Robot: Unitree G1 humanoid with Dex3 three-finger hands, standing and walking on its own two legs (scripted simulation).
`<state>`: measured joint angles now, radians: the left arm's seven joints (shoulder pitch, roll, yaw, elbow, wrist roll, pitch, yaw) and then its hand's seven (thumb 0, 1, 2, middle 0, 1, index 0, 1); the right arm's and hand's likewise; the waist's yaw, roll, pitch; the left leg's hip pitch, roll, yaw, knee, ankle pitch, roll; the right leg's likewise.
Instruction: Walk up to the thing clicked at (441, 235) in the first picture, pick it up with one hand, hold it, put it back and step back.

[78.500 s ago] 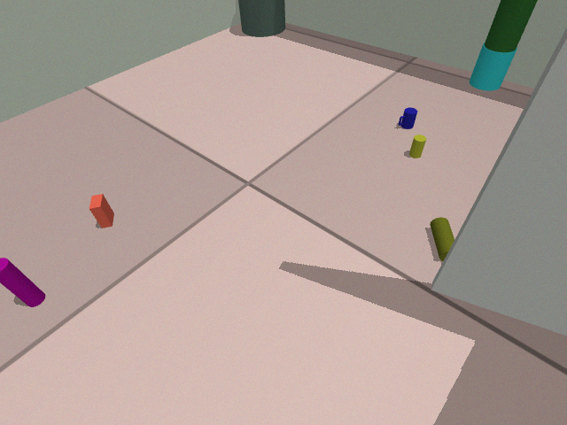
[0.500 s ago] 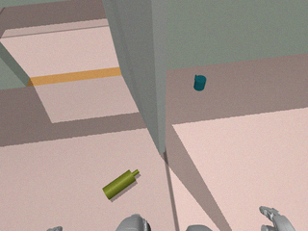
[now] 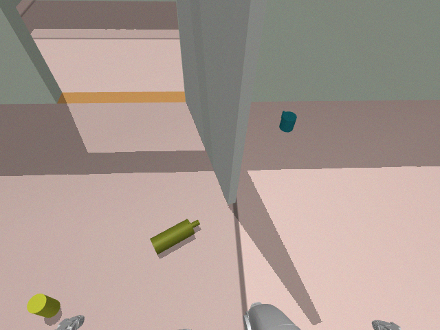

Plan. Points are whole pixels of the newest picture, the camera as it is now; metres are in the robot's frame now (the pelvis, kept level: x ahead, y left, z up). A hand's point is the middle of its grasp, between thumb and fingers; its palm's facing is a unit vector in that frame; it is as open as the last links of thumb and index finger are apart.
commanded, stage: step back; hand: left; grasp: from above
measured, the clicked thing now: (176, 234) +0.59 +0.20 -0.73
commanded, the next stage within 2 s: stand in 1.94 s
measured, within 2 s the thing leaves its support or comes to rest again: neither
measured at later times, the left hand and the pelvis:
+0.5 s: hand out of the picture -0.10 +0.23 -0.12, palm faces -0.06 -0.89 -0.46, open 7.4 cm; pelvis -0.17 -0.04 +0.00, yaw -4 degrees
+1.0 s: hand out of the picture -0.27 +0.21 -0.16, palm faces -0.05 -0.91 -0.41, open 7.4 cm; pelvis -0.35 -0.06 -0.01, yaw -5 degrees
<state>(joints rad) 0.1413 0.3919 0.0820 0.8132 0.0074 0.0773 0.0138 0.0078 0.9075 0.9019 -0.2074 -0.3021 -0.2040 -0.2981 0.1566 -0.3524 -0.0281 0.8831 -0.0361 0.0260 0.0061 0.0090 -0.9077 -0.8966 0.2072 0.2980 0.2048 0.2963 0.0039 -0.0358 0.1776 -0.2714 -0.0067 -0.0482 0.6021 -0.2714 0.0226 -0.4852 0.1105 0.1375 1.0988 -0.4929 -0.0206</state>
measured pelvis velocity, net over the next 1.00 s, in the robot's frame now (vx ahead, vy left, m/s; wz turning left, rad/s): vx -0.35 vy -0.06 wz -0.08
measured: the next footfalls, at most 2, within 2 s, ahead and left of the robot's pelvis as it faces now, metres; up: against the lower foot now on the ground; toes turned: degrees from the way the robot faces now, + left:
right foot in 0.26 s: -0.12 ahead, -0.16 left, +0.00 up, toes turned -2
left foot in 0.64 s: -0.20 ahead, +0.08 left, +0.00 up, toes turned -2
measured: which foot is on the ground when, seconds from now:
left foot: down 0.00-0.30, up 0.32-0.62, down 0.64-1.00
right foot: up 0.00-0.24, down 0.26-0.68, up 0.70-0.96, down 0.98-1.00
